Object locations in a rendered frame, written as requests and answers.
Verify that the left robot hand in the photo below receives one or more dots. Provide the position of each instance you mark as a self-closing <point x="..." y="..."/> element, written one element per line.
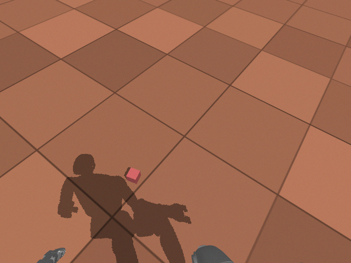
<point x="53" y="256"/>

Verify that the cube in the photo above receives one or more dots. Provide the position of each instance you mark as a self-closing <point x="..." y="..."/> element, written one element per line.
<point x="133" y="175"/>

